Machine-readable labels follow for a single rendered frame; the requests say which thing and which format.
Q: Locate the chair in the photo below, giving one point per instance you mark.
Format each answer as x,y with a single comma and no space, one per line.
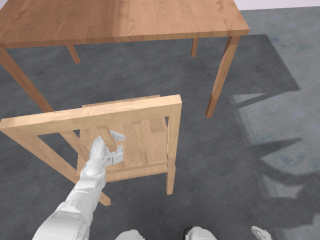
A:
149,147

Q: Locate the robot right thigh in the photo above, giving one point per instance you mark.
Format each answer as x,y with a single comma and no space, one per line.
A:
199,234

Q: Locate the robot left hand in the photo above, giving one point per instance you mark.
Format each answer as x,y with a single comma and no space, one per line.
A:
99,150

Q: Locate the table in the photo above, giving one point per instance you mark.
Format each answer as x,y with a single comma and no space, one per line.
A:
43,23

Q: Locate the left robot upper arm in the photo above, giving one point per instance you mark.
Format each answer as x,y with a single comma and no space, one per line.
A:
63,229

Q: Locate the robot left forearm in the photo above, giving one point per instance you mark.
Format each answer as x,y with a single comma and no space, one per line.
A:
84,197

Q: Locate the robot right hand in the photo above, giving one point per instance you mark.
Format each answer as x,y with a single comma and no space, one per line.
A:
260,234

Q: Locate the robot right shin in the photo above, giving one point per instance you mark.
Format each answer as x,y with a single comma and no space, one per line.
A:
196,227

